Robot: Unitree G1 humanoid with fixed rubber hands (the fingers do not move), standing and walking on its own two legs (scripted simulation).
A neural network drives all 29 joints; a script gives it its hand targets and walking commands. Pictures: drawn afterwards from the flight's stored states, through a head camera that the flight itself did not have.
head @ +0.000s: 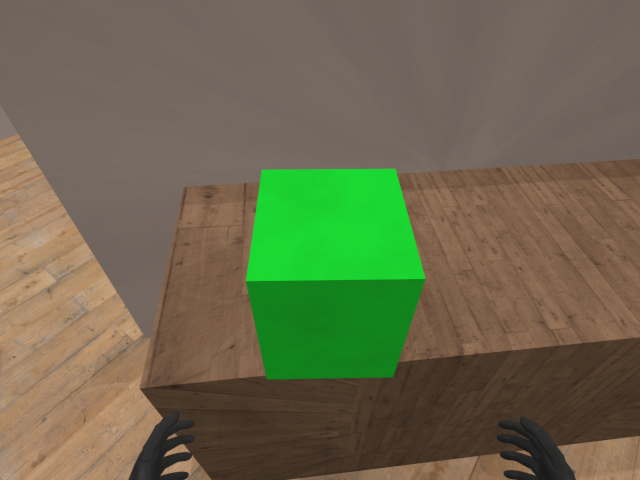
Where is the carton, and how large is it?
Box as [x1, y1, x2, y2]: [246, 169, 424, 379]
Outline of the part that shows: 262,170 246,283 267,379 392,376 424,281 423,271 395,169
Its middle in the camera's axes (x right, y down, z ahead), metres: +0.02 +0.06 +0.59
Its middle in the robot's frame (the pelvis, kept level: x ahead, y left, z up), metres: +0.41 +0.02 +0.01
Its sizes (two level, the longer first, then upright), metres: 0.210 0.200 0.250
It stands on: a pedestal, 0.67 m high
